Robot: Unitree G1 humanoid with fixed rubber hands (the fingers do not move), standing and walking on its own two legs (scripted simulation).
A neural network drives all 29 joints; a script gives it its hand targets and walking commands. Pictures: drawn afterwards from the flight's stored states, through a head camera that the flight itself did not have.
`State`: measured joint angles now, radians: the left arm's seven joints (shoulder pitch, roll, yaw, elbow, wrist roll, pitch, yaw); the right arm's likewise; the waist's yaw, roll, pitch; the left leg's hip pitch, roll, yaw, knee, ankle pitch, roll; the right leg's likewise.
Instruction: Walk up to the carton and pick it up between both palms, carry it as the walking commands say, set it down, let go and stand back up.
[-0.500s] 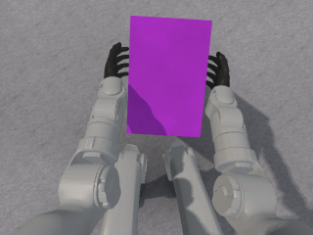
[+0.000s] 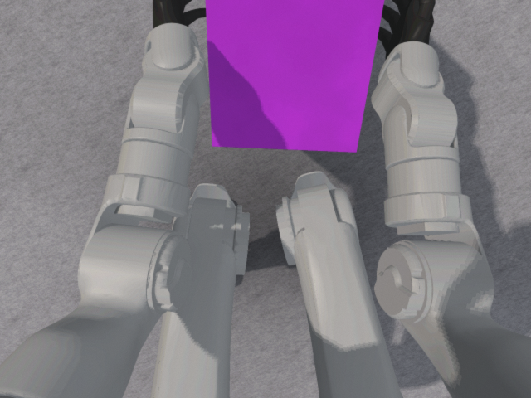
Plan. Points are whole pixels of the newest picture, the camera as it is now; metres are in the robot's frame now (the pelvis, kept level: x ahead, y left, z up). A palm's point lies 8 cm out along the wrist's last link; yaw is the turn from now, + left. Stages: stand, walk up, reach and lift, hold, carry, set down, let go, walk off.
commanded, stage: set down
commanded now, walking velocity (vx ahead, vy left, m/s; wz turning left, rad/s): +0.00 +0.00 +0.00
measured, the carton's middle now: (287, 26) +0.54 -0.06 -0.24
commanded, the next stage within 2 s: none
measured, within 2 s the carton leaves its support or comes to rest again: rests again in 1.58 s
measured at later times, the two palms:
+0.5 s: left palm out of the picture +0.56 +0.05 -0.19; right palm (402, 25) +0.51 -0.20 -0.20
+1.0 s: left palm out of the picture +0.57 +0.06 -0.20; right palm (399, 19) +0.53 -0.20 -0.21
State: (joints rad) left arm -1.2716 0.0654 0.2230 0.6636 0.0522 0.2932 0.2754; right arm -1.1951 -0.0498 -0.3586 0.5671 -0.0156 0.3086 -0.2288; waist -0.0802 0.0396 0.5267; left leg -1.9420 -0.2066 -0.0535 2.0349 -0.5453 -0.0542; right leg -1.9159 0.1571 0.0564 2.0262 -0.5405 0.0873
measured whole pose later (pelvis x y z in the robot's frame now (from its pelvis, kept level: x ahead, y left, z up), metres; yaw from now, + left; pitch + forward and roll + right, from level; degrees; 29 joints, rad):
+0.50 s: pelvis +0.00 -0.01 -0.05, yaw +0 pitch +27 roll +0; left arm -1.49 0.13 0.31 0.91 0.12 0.25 0.19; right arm -1.35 -0.10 -0.39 0.75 -0.06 0.27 -0.21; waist -0.09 0.05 0.52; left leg -2.09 -0.20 -0.04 2.17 -0.56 -0.07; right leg -2.08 0.16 0.04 2.17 -0.58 0.08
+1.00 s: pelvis +0.03 +0.00 -0.06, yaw -1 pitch +35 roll -2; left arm -1.36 0.08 0.32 0.94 0.13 0.17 0.16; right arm -1.25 -0.09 -0.42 0.82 -0.09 0.20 -0.15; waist -0.08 0.06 0.30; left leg -2.21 -0.19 -0.04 2.22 -0.63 -0.05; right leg -2.18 0.14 0.02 2.21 -0.65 0.07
